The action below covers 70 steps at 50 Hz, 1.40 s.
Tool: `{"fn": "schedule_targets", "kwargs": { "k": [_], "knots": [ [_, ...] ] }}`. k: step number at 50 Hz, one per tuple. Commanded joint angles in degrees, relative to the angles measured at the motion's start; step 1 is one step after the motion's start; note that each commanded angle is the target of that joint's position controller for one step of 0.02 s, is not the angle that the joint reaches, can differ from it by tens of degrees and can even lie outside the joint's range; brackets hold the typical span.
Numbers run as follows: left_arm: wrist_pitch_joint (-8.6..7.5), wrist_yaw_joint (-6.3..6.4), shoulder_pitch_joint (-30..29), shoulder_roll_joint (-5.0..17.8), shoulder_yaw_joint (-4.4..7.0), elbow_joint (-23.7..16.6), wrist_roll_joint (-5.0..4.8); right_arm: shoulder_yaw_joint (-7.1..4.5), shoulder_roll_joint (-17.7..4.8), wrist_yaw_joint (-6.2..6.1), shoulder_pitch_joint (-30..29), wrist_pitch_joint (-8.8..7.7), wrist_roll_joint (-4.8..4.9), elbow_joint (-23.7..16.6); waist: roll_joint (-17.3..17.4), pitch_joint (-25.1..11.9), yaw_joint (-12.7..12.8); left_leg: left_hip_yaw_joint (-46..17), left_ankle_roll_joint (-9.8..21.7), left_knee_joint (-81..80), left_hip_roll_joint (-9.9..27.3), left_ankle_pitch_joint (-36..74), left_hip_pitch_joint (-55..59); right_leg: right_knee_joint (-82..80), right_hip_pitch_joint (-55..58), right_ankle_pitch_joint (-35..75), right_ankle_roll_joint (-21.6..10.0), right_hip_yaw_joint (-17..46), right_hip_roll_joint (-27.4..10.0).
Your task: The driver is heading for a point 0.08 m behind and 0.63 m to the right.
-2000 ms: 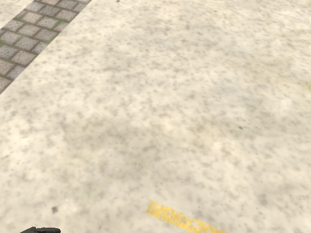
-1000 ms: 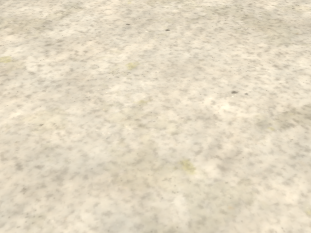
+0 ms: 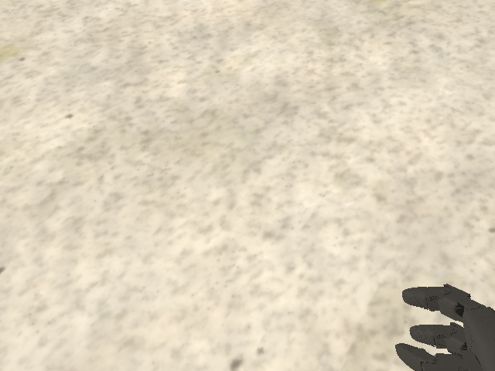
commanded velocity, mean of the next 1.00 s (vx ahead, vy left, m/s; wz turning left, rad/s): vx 0.77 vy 0.00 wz -1.00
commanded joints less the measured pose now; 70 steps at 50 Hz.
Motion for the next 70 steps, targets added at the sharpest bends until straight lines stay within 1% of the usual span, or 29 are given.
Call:
{"fn": "schedule_targets", "kwargs": {
  "k": [1, 3, 5, 6, 7, 8, 10, 12, 14, 20, 24, 27, 28, 29, 30, 31, 33, 36, 40, 46, 49, 51, 52, 53, 54, 56, 63, 67, 70],
  "knots": [
    [-1.03, 0.26, -2.8, 10.1, 2.64, -3.3, -0.43, -1.35, -5.1, -0.22, -3.4, -0.66, 0.86, -4.6, -1.1, -0.3, -2.5, 4.1, 1.7, -8.2, -5.4, 7.2, 18.6, -3.0, -12.5, 39.3, -2.6, 10.9, -12.4],
    [-0.91, 0.58, -4.1, 12.2, 3.12, -3.4, -0.19, -2.84, -8.6, -1.19, 4.4, -0.9, 1.06, -2.6, -1.9, -5.9, -6.2, 3.5, 2.7, -10.5, -8.7, 1.9, 31.1, 7.4, -9.6, 53.3, 0.6, 11.2, -11.8],
    [-1.45, 0.02, -10.4, 13.8, 3.32, -4.8, 0.86, -5.81, -14.5, -3.22, 26.9, -1.22, 1.31, 2.8, -2.0, -15.8, -19.4, 1.4, 3.9, -8.7, -5.1, -8.4, 54.6, 33.5, -17.8, 50.7, 2.9, 9.0, -9.3],
    [-2.0, 0.2, -11.3, 3.8, 0.84, -6.8, 1.55, -6.84, -17.4, -4.23, 37.4, -1.49, -0.56, 5.1, 9.4, -21.6, -20.6, -12.3, 5.0, -9.3, 8.9, -25.6, 66.6, 54.9, -28.7, 6.3, 3.0, 3.9, -4.8],
    [-1.48, 0.58, -2.4, 1.2, -0.82, -10.0, -1.88, -7.48, -20.6, -3.35, 29.1, -1.57, -1.92, 3.8, 27.2, -27.8, -10.9, -47.0, 10.7, -23.9, 22.2, -37.1, 70.4, 65.9, -42.3, -10.3, 4.5, -2.4, -2.3],
    [-0.31, 1.35, -6.6, 6.6, -0.47, -7.5, 0.51, -6.79, -13.3, -2.83, 21.0, -1.22, -1.37, 1.6, 14.2, -17.9, -11.0, -44.0, 11.7, -26.3, 19.0, -38.7, 60.2, 66.5, -45.6, -3.1, 4.3, -4.5, -8.1],
    [1.28, 0.46, -13.3, 7.3, 0.35, -7.2, 1.85, -4.88, -6.3, -2.33, 18.4, -1.23, -1.42, 3.3, -0.5, -6.2, -10.3, -22.2, 12.6, -22.8, 14.8, -5.6, 46.7, 63.2, -43.8, 0.8, 6.2, -7.6, -12.0],
    [3.1, -0.65, -15.2, 4.1, -0.05, -9.3, 2.02, -4.27, -5.7, -1.85, 22.7, -2.17, -0.17, 7.4, 2.3, -3.5, -9.0, -9.3, 11.8, -21.7, 13.5, 20.3, 42.0, 61.0, -43.8, -3.3, 7.1, -8.8, -13.8],
    [4.29, -1.92, -19.2, 1.6, -1.01, -12.7, 2.27, -3.99, -4.7, -0.91, 24.1, -2.98, 1.5, 10.2, 5.6, -3.7, -7.7, -2.2, 9.3, -24.3, 12.3, 19.2, 40.4, 55.9, -44.8, -0.8, 6.4, -9.3, -16.3],
    [4.65, -5.37, -31.2, 1.9, -2.55, -19.1, 1.81, -4.97, -9.0, -1.3, 20.7, -3.82, 1.43, 11.1, 3.1, 1.4, -6.2, 15.4, 6.2, -33.7, 7.3, 10.1, 34.0, 33.6, -37.6, 19.4, 4.4, -17.5, -15.8],
    [4.32, -4.54, -31.8, 2.9, -2.28, -18.5, 2.18, -5.61, -12.3, -2.06, 26.4, -2.26, 1.36, 12.9, 3.2, 1.6, -5.4, 20.8, 4.5, -23.9, 7.0, 47.1, 44.2, 25.9, -32.3, 12.5, 0.8, -24.5, -9.4],
    [3.07, -2.12, -8.0, 6.9, 0.55, -10.8, 2.82, -6.3, -15.3, -2.11, 23.5, -0.39, 2.42, 10.7, 2.4, -9.8, 4.6, 18.9, 3.6, 12.2, 9.0, 48.2, 34.7, 17.7, -3.3, 12.9, -2.8, -19.8, -4.5],
    [3.23, -0.19, -7.9, 9.7, 2.0, -9.2, 2.29, -5.66, -11.0, -1.07, 25.4, -0.28, 1.55, 10.1, -6.0, -9.7, 1.0, 18.3, 1.8, 29.7, 1.9, -8.7, 19.8, 15.5, 7.3, 17.7, -3.6, -9.9, -11.1],
    [4.76, -0.12, -10.2, 18.8, 4.22, -13.0, 2.32, -5.38, -9.5, -1.47, 29.1, 0.35, 1.64, 4.7, -13.2, -18.4, -2.6, 14.1, -2.0, 54.7, -7.4, -35.9, 1.0, 15.8, 22.3, 43.0, -16.3, 21.2, -28.8],
    [5.14, 0.64, -6.4, 16.9, 4.45, -14.6, 0.86, -5.3, -11.6, -1.83, 22.1, -0.37, 1.32, 2.5, -1.3, -23.0, 0.7, 2.8, -2.0, 53.7, -4.7, -29.3, -2.8, 10.0, 21.2, 50.0, -17.1, 24.8, -29.9],
    [4.91, 1.28, -8.7, 15.8, 4.3, -13.2, 0.26, -4.45, -10.0, -1.78, 19.4, -0.89, 1.96, 1.4, 0.5, -16.6, -1.8, 1.0, -1.6, 47.7, -2.6, -25.3, -2.1, 7.5, 13.7, 51.2, -15.8, 20.3, -28.5],
    [4.15, 1.69, -12.5, 10.8, 2.9, -12.0, -0.11, -4.25, -9.6, -1.62, 18.6, -0.14, 0.29, 2.3, 4.2, -7.1, -6.9, 0.7, -1.6, 35.3, 0.8, -23.9, 2.5, 2.2, -1.9, 35.1, -10.9, 13.2, -21.3],
    [2.45, 0.75, -13.9, 9.1, 1.98, -11.8, 0.38, -4.03, -8.5, -1.41, 18.9, 2.67, -0.94, 2.7, 3.7, -6.5, -9.4, 1.3, -2.6, 24.6, 1.7, -23.2, 10.4, -2.1, -14.6, 21.0, -9.2, 10.8, -16.7],
    [1.2, 0.09, -10.0, 9.2, 2.29, -10.6, 1.17, -2.96, -5.6, -1.02, 7.6, 2.45, -0.31, -0.6, 1.3, -2.8, -5.7, 0.8, -2.6, 11.8, 0.5, -9.9, 7.3, -5.8, -18.1, 3.8, -7.8, 14.4, -13.9],
    [0.46, -0.25, -3.8, 9.8, 2.82, -9.0, 1.07, -2.89, -7.2, -0.13, -3.9, 0.89, 0.71, -3.8, -3.2, -0.5, -0.6, -0.8, -1.4, -5.2, -4.3, -2.6, 7.7, -2.7, -9.8, 7.9, -5.0, 18.7, -14.2],
    [0.36, 0.14, -7.2, 10.9, 3.0, -9.3, 0.87, -3.57, -8.9, -0.52, 2.3, 0.08, 1.38, -2.7, -5.2, -2.2, -5.0, -0.8, 0.0, -11.5, -6.9, -6.8, 24.5, 1.8, -14.4, 16.1, -1.6, 19.9, -14.4],
    [-0.64, -0.46, -8.8, 10.4, 2.39, -8.6, 0.44, -5.82, -13.7, -2.03, 20.1, -0.98, 0.43, 2.1, 0.5, -10.6, -14.4, -0.7, 3.1, -12.8, -5.1, -11.3, 47.5, 22.7, -20.9, 27.4, 2.1, 12.5, -9.7],
    [-1.55, -0.37, -8.6, 6.0, 1.01, -9.8, -0.56, -7.38, -18.4, -3.2, 31.4, -1.36, -1.07, 3.4, 9.1, -19.2, -18.5, -15.4, 6.6, -17.1, 7.3, -33.1, 61.1, 41.6, -29.8, 16.6, 3.9, 4.5, -5.0],
    [-1.65, -0.46, -5.2, 2.2, -0.47, -11.6, -0.83, -8.08, -21.3, -2.99, 29.5, -1.11, -1.41, 4.1, 22.1, -21.4, -13.5, -44.6, 11.1, -28.8, 16.9, -48.8, 64.6, 53.0, -42.9, -10.3, 5.3, -0.9, -1.1],
    [-0.74, 0.32, -7.3, 4.4, -0.92, -9.7, 0.64, -7.23, -14.6, -2.3, 22.5, -0.8, -0.68, 3.2, 13.6, -11.6, -11.2, -44.9, 11.9, -28.0, 16.4, -49.1, 56.3, 57.8, -47.9, -3.5, 4.7, -2.7, -7.5],
    [-0.07, -1.01, -12.8, 5.6, -0.68, -9.4, 2.89, -5.9, -8.5, -1.4, 20.8, -0.95, -0.23, 4.5, 0.9, -4.5, -10.5, -28.2, 11.5, -27.3, 11.2, -34.9, 45.7, 54.7, -46.0, 2.8, 5.0, -4.6, -11.2],
    [0.65, -3.31, -26.0, 2.7, -2.86, -15.6, 3.15, -4.88, -7.5, -0.18, 27.1, -3.89, 1.35, 12.0, 4.9, 2.9, -8.8, -7.5, 11.5, -34.3, 6.2, -6.3, 38.7, 43.0, -52.0, 8.4, 6.7, -5.7, -11.4],
    [0.27, -4.9, -34.7, 0.7, -4.79, -19.0, 2.84, -4.68, -9.0, 0.05, 29.5, -4.39, 2.04, 14.6, 3.9, 4.8, -9.1, 3.0, 10.3, -42.2, 4.5, 11.1, 30.9, 24.8, -35.6, 17.8, 5.1, -16.8, -12.1],
    [-0.28, -3.69, -29.3, 1.0, -4.79, -16.3, 3.54, -5.01, -12.5, -0.33, 31.5, -4.19, 2.36, 16.8, 5.6, 0.3, -5.8, 6.8, 8.8, -30.2, 4.3, 50.9, 38.4, 19.0, -23.4, 16.2, 3.2, -20.6, -6.9]
  ]
}}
